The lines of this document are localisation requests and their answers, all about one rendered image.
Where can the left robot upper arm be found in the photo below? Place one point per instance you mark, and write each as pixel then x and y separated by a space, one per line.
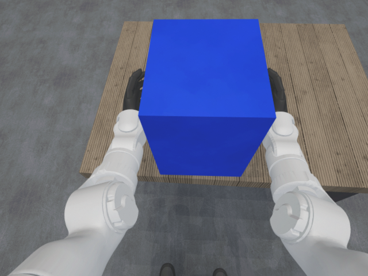
pixel 97 218

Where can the left robot forearm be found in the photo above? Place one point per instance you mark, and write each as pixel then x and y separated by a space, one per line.
pixel 123 157

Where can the carton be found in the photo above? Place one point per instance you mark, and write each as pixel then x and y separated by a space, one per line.
pixel 206 103

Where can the left robot foot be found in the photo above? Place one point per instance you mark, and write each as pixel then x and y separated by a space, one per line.
pixel 167 270

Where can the right robot upper arm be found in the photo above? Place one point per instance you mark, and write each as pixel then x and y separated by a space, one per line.
pixel 316 233

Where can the table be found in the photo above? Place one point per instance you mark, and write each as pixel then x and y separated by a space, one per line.
pixel 326 92

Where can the robot right hand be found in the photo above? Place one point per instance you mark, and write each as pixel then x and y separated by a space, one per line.
pixel 278 91

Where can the robot left hand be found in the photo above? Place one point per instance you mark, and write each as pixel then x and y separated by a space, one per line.
pixel 133 93

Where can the right robot forearm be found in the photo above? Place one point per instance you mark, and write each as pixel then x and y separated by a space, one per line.
pixel 286 163

